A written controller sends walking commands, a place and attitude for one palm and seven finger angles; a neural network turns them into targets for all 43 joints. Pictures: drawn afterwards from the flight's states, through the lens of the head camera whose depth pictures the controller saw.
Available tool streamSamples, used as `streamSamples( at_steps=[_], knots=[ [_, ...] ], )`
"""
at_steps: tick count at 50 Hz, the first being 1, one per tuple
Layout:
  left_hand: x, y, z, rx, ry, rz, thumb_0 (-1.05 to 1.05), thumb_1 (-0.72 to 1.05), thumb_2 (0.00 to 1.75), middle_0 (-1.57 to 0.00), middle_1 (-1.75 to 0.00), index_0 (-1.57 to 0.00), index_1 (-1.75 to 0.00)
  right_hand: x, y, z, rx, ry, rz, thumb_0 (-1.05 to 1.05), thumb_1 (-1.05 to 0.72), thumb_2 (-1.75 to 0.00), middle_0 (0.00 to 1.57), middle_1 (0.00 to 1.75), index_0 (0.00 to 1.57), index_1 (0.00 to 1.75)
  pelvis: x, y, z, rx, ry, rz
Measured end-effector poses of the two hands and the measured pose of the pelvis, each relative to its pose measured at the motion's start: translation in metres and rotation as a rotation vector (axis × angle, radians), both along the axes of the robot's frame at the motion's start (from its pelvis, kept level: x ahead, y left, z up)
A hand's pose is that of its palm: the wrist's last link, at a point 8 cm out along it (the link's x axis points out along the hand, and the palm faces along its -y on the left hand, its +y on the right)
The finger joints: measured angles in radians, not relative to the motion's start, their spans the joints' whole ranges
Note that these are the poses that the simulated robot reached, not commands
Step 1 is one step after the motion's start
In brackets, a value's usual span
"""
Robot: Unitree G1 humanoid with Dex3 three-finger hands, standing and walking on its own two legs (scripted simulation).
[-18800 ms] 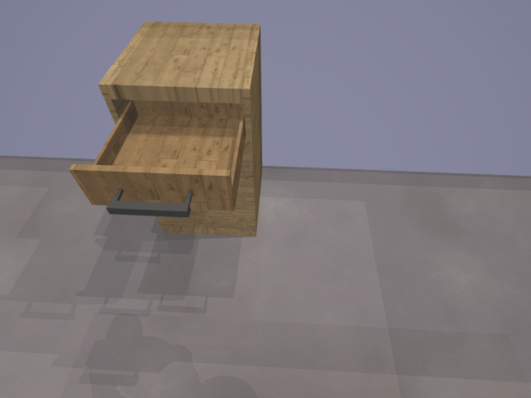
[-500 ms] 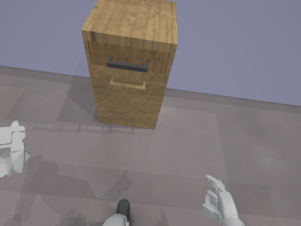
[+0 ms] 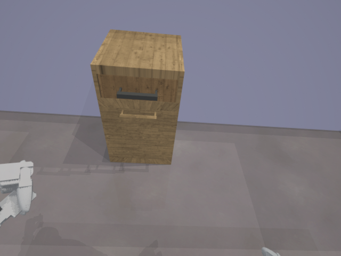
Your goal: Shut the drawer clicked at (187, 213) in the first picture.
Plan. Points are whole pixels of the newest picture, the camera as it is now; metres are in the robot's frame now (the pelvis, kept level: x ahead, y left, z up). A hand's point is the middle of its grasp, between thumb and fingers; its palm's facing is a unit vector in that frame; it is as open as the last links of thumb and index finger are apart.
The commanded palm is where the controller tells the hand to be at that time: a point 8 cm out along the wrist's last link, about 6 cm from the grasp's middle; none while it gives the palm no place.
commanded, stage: stop stepping back and stand still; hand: left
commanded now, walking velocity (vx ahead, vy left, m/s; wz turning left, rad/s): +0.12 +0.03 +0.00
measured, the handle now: (137, 93) +0.87 +0.19 -0.13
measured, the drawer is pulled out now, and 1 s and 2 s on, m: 0.00 0.00 0.00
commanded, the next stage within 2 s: let the arm hang, fingers relaxed in 0.28 s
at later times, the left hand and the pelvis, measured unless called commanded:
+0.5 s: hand (50, 214) +0.21 +0.28 +0.00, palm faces +0.23 -0.87 -0.43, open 3.1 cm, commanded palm none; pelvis +0.02 +0.03 -0.01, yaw +3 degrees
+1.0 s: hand out of the picture -0.02 +0.23 -0.16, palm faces +0.06 -0.97 -0.23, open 5.7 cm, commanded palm none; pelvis +0.00 +0.03 +0.01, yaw +2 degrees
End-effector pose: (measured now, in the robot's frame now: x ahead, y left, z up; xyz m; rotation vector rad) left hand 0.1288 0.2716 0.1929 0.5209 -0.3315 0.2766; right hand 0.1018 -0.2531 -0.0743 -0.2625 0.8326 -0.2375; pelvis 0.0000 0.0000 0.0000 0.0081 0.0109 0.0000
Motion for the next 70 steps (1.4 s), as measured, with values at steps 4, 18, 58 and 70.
streamSamples(
  at_steps=[4, 18, 58, 70],
  knots=[
    [0.007, 0.027, -0.011, -0.019, -0.031, 0.098, 0.01, 0.88, 0.9, -1.41, -1.59, -1.41, -1.6, 0.016, 0.008, -0.009, -0.029, -0.034, 0.02, 0.01, -0.9, -0.89, 0.2, 0.3, 0.2, 0.3, 0.001, 0.013, -0.01, -0.015, -0.001, 0.034],
    [0.023, 0.006, -0.002, 0.02, 0.063, 0.031, 0.01, 0.89, 0.9, -1.41, -1.59, -1.41, -1.6, 0.06, 0.058, -0.014, 0.143, -0.072, 0.118, 0.01, -0.9, -0.89, 0.21, 0.3, 0.21, 0.3, 0.012, 0.011, -0.005, -0.018, -0.008, 0.019],
    [-0.157, -0.012, -0.327, -0.545, 1.66, 0.366, 0.0, 0.91, 0.9, -0.27, -0.38, -0.27, -0.38, -0.118, 0.078, -0.07, 0.202, 0.583, -0.037, 0.0, -0.91, -0.89, 0.2, 0.29, 0.2, 0.3, -0.003, 0.034, 0.007, -0.009, -0.041, 0.03],
    [-0.151, -0.039, -0.333, -0.582, 1.661, 0.329, 0.0, 0.91, 0.9, -0.21, -0.3, -0.2, -0.3, -0.14, 0.08, -0.069, 0.222, 0.628, -0.076, 0.0, -0.91, -0.89, 0.2, 0.29, 0.2, 0.3, -0.003, 0.026, 0.007, -0.005, -0.041, 0.027]
  ],
)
